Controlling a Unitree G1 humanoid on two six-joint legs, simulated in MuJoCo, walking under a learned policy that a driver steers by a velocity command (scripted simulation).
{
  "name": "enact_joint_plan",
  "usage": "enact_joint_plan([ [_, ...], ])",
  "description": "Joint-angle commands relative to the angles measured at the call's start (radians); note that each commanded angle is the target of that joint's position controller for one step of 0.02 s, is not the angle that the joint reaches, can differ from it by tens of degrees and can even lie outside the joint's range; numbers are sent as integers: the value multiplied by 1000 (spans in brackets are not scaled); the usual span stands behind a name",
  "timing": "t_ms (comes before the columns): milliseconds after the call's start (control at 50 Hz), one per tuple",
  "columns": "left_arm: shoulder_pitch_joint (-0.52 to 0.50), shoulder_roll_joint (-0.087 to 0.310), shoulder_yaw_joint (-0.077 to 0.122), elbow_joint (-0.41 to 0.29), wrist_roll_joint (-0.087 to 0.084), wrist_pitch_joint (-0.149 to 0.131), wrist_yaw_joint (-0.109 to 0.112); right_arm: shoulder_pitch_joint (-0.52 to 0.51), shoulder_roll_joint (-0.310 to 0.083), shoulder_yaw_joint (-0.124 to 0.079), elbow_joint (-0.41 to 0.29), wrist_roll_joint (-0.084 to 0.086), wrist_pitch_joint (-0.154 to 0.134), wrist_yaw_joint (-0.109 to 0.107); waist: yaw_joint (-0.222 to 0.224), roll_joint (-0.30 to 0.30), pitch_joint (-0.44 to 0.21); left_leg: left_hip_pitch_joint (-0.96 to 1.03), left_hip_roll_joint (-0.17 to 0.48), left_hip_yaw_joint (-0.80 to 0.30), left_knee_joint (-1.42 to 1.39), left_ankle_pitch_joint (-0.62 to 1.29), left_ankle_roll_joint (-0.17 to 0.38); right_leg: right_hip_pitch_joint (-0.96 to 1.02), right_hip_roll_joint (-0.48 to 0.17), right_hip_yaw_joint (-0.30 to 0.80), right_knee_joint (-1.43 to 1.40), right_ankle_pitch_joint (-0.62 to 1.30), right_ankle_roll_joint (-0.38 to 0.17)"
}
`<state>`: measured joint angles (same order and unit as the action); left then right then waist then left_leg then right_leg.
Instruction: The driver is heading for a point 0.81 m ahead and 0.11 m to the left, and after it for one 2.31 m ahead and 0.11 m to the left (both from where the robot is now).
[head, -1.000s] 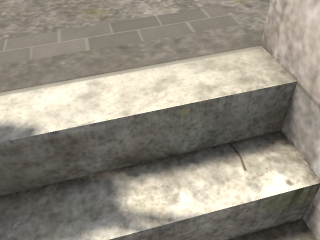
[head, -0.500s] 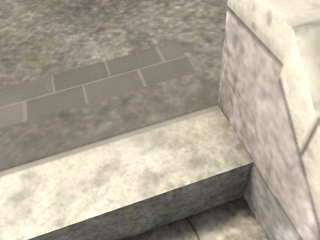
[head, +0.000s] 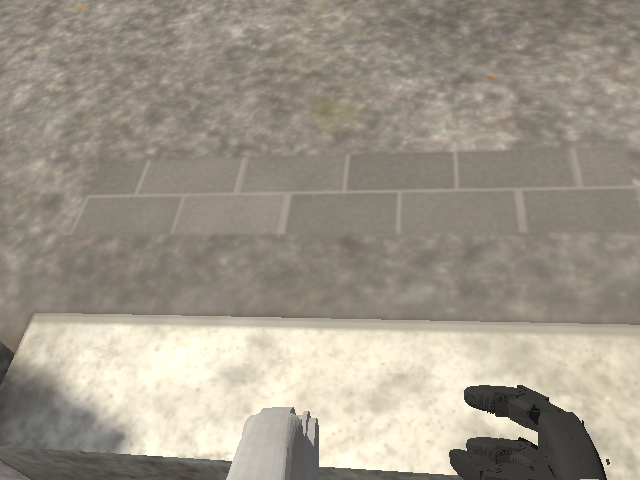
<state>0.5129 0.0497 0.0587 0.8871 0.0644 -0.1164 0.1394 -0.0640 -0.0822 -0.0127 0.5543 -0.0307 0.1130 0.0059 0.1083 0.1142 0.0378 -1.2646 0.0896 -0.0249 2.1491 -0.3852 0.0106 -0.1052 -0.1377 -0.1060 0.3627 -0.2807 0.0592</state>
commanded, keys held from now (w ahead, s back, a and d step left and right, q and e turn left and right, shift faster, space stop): w+q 0.32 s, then w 0.68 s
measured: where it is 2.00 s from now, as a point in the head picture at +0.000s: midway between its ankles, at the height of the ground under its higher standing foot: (283, 216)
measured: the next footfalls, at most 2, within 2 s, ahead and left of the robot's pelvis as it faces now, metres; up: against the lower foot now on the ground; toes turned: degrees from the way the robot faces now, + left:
left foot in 0.12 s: +0.22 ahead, +0.20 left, +0.22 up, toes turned +8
right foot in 0.76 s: +0.56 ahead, +0.08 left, +0.43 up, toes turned +15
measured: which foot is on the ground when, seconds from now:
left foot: up 0.00-0.10, down 0.12-0.80, up 0.82-1.00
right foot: down 0.00-0.16, up 0.18-0.74, down 0.76-1.00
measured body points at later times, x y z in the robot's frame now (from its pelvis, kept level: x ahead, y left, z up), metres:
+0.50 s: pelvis +0.21 +0.13 +0.19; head +0.21 +0.15 +0.64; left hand +0.32 +0.38 +0.08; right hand +0.17 -0.10 +0.05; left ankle +0.18 +0.19 -0.53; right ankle +0.32 -0.03 -0.14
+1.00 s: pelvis +0.52 +0.15 +0.37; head +0.52 +0.16 +0.82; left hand +0.44 +0.35 +0.21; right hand +0.75 -0.04 +0.27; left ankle +0.46 +0.30 -0.13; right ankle +0.52 +0.07 -0.31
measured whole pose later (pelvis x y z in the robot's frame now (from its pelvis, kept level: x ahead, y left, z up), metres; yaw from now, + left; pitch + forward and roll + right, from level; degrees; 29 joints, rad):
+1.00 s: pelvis +0.52 +0.15 +0.37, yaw +17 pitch +8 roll -3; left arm 0.40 0.17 -0.03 1.09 0.04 -0.08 -0.09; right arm 0.13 -0.26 -0.03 0.85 -0.05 -0.07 0.06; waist 0.00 0.04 -0.17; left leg -0.99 -0.03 -0.21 1.84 -0.05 0.18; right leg -0.55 0.09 -0.12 0.90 -0.49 -0.08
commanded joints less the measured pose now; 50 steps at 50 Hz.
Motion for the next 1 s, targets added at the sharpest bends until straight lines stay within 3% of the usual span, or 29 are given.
enact_joint_plan([
  [20,178,250,70,18,4,7,11,-317,21,6,-208,-3,-30,17,28,-301,21,-405,60,-63,-6,-149,26,383,-287,219,-190,145,-236],
  [60,121,225,55,13,-51,36,0,-360,46,55,-241,54,-23,41,50,-336,125,-66,106,143,-614,-378,93,164,-259,104,-462,135,-242],
  [80,-7,217,49,3,-53,58,-4,-221,87,72,-203,75,-11,38,-25,-368,91,327,42,218,-815,-430,127,-35,-198,-52,-460,384,-238],
  [100,34,293,49,10,-92,62,-18,-45,34,40,-120,71,14,22,-32,-306,-57,570,-95,385,-765,-464,146,29,-228,-105,-261,1197,-247],
  [120,97,291,-17,155,134,9,-291,-90,-59,38,-220,40,13,83,-211,-410,-257,839,-208,152,-473,-49,193,-317,-388,117,-342,1774,-397],
  [140,-285,429,55,29,94,12,-342,211,-228,-52,-103,62,-40,90,-440,-309,-312,899,-233,-31,-976,65,186,-234,-221,-26,4,1491,-348],
  [160,-356,311,22,-63,145,26,-385,485,-395,-70,70,8,-68,74,-404,8,-522,1253,-116,-618,-1327,-173,307,-706,-14,166,441,776,-318],
  [180,-225,267,38,-54,50,51,-371,677,-503,-106,145,-19,-69,84,-395,74,-565,1211,66,-1125,-1744,-759,215,-782,169,491,976,629,-314],
  [200,-210,238,61,-38,-24,46,-328,691,-459,-96,182,-30,-68,86,-366,169,-345,1063,74,-1080,-1809,-875,49,-942,306,727,1306,705,-338],
  [220,-275,208,46,-73,-54,33,-286,536,-414,-86,210,11,-83,90,-226,289,-207,907,59,-864,-1716,-748,-32,-1035,265,665,1487,680,-285],
  [240,-221,199,29,-56,-59,28,-250,413,-344,-62,228,38,-98,95,-137,138,-205,831,12,-765,-1660,-634,-8,-1028,245,632,1589,711,-262],
  [260,-208,167,0,-62,-55,28,-236,271,-256,-31,251,38,-111,99,-37,-13,-159,694,-7,-663,-1630,-554,16,-1036,215,551,1693,674,-243],
  [280,-172,170,-16,-40,-47,40,-233,204,-177,0,285,0,-121,105,18,-113,-137,606,-20,-523,-1614,-438,47,-1043,196,511,1662,649,-240],
  [300,-165,188,-17,-38,-44,50,-230,165,-140,18,299,-5,-139,102,49,-95,-116,532,-10,-465,-1658,-375,62,-1019,160,456,1625,595,-225],
  [360,-302,209,-28,-88,-45,63,-245,324,-228,7,395,-39,-187,92,7,16,-116,579,-12,-348,-1723,-265,32,-1092,188,306,1854,453,-224],
  [440,-390,157,-75,-118,-39,51,-202,551,-194,32,518,-67,-211,111,-44,-24,-55,811,5,-342,-1702,-209,51,-1455,222,325,2109,380,-308],
  [500,-509,230,-69,-150,-43,94,-184,576,-267,23,492,-80,-230,124,-89,0,-85,922,31,-309,-1764,-42,86,-1496,171,201,1946,360,-189],
  [580,-700,188,-95,-216,-23,134,-185,736,-212,46,547,-81,-237,145,-176,56,-36,1190,170,-388,-1935,76,229,-1722,72,53,1703,192,-186],
  [640,-755,134,-113,-248,3,136,-214,676,-159,63,538,-59,-238,156,-146,68,-85,1050,159,-202,-2027,415,281,-1374,52,-67,1532,131,-218],
  [680,-818,150,-125,-308,-2,167,-237,552,-251,46,491,-43,-232,155,-82,50,-137,920,172,-104,-2076,1041,313,-1007,108,-117,1238,-14,-227],
  [740,-688,160,-122,-318,12,165,-259,556,-392,-10,484,13,-238,148,-14,126,-228,1397,260,-87,-1921,1788,302,-1024,213,-132,982,-296,-170],
  [780,-433,248,-90,-240,3,124,-243,508,-434,-56,423,-31,-230,139,25,66,-403,1447,195,-16,-1623,2143,247,-739,256,-32,877,-122,-206],
  [800,-274,265,-88,-150,-29,121,-232,634,-343,-42,419,-99,-228,150,-5,-151,-561,990,108,-106,-1431,1948,216,-236,171,291,757,-139,-330],
  [820,-15,329,-69,-58,18,120,-226,547,-266,-28,387,-113,-204,150,122,-407,-606,660,-77,-159,-1088,942,177,47,54,682,412,-200,-401],
  [840,84,338,-60,-40,25,103,-218,463,-281,-58,391,-63,-181,156,160,-489,-464,482,-245,-288,-508,468,135,-91,-40,1023,153,-379,-444],
  [880,-69,291,-66,45,-48,24,-216,334,-201,-30,316,-26,-192,90,1,-256,-183,210,-218,-320,-144,460,170,-265,-47,897,165,-454,-362],
  [920,-184,137,-96,121,-34,19,-224,257,-165,-4,242,-40,-197,58,-111,-37,-187,134,-167,-281,-117,340,195,-267,-68,694,194,-59,-320],
  [960,-250,57,-107,147,-18,8,-231,237,-155,6,258,-23,-180,40,-189,-20,-133,80,-91,-218,-230,324,197,-329,-8,456,154,83,-237],
  [1000,-372,97,-86,68,-23,-17,-231,206,-192,-16,246,-5,-202,42,-230,-114,-117,236,-44,-117,-391,250,134,-434,31,300,59,211,-215],
])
